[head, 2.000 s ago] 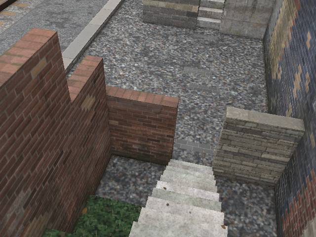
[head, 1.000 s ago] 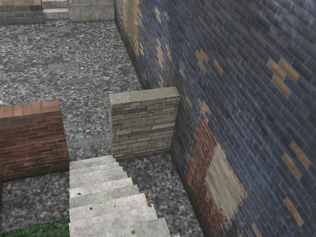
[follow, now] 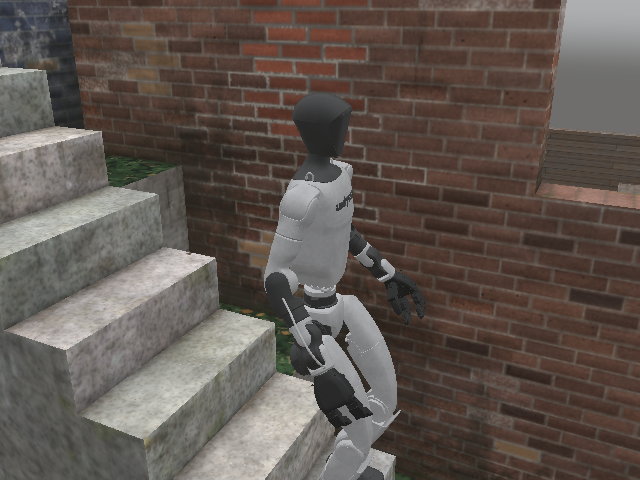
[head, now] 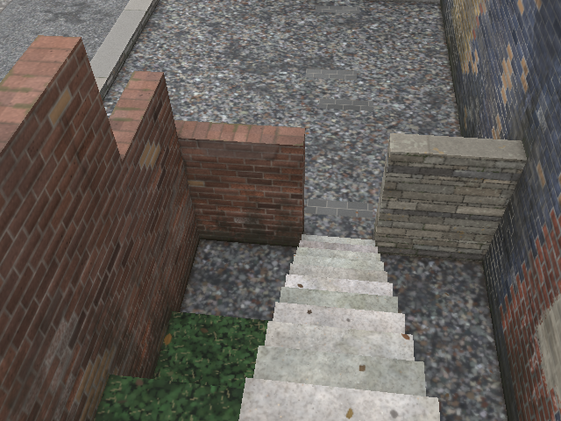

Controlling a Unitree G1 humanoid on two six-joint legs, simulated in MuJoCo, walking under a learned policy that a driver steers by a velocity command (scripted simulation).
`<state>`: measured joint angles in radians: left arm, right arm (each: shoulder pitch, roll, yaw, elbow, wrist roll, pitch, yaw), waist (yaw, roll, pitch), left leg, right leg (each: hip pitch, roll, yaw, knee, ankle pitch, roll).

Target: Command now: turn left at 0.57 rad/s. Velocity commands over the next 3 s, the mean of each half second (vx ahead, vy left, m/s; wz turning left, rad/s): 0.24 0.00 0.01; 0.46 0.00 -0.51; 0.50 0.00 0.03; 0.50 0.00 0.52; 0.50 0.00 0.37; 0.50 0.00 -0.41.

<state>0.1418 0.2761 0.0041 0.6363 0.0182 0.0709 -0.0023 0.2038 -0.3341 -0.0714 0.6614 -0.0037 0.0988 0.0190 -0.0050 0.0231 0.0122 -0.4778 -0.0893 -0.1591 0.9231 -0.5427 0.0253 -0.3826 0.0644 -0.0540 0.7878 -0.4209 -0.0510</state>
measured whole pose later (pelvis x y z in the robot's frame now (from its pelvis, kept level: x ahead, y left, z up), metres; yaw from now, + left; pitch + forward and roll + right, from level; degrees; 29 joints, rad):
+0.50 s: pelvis +0.01 +0.05 +0.02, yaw -2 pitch -2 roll +1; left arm 0.28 0.30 0.01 0.73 -0.02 0.08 -0.02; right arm 0.24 -0.19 0.04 0.67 -0.02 0.05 0.04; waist 0.00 0.02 -0.01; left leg -0.26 -0.03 0.02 0.67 -0.38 0.02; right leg -0.38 0.06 0.11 0.86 -0.48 -0.07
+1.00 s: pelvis +0.12 -0.05 -0.07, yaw -17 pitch -2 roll +3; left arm -0.05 0.26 0.08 0.70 -0.01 0.07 -0.06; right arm 0.57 -0.27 -0.03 0.87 -0.07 -0.06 -0.03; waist -0.15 -0.04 -0.04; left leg -0.13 0.22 0.20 1.09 -0.87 -0.17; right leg -0.72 -0.05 0.08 0.87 0.37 -0.04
